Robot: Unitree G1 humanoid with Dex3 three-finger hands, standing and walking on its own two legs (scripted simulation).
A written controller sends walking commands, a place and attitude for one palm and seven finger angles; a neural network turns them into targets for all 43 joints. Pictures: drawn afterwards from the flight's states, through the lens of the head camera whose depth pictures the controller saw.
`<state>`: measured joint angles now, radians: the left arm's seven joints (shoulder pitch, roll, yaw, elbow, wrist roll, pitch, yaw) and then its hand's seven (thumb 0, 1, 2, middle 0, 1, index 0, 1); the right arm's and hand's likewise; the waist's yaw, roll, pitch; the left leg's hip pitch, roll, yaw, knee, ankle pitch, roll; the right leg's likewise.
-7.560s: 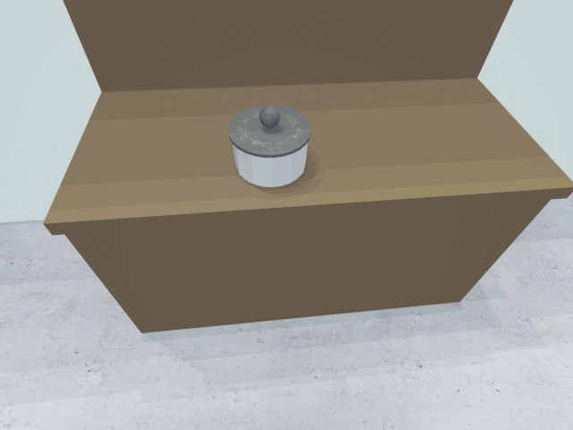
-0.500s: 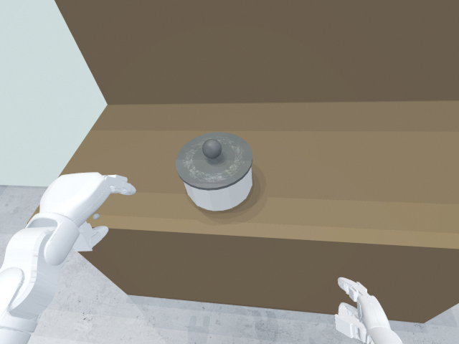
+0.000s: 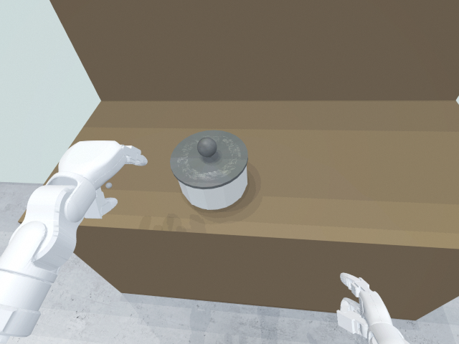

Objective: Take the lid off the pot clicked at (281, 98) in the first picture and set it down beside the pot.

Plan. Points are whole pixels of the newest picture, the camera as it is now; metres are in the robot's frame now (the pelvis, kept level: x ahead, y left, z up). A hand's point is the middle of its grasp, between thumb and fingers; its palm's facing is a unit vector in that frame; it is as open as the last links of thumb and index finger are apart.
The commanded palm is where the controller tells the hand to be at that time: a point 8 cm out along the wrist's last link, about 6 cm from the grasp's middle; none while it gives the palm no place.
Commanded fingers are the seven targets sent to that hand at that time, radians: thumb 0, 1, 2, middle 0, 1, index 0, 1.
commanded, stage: move the open hand above the knob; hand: left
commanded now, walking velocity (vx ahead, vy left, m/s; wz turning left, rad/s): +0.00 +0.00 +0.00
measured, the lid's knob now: (207, 147) +0.51 +0.11 +0.03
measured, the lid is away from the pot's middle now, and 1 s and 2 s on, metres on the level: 0.00 0.00 0.00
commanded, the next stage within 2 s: none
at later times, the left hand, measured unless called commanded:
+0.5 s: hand (155, 168) +0.38 +0.17 +0.11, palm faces -0.24 -0.03 -0.97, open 10.2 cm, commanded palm +0.37 +0.18 +0.18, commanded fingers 0.00 -0.31 1.43 -0.83 -0.08 -0.83 -0.08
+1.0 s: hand (175, 139) +0.44 +0.15 +0.12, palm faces -0.22 -0.06 -0.97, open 10.2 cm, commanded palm +0.43 +0.14 +0.18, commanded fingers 0.00 -0.31 1.43 -0.83 -0.08 -0.83 -0.08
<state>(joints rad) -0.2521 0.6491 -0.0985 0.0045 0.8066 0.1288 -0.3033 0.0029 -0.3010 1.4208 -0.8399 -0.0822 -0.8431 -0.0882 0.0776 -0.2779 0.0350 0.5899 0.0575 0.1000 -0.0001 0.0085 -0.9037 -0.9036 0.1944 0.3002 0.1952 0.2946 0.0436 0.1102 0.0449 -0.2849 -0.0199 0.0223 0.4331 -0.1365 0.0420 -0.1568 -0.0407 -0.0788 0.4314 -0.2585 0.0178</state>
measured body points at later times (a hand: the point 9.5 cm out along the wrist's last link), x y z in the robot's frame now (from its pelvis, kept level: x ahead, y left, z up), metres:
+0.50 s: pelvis +0.02 -0.01 +0.00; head +0.04 -0.06 +0.44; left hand +0.38 +0.17 +0.17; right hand +0.21 -0.24 -0.12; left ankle +0.06 +0.09 -0.74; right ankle -0.02 -0.13 -0.74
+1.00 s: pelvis +0.03 -0.01 +0.00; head +0.06 -0.06 +0.44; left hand +0.45 +0.15 +0.17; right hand +0.20 -0.25 -0.13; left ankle +0.06 +0.09 -0.74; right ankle -0.02 -0.13 -0.74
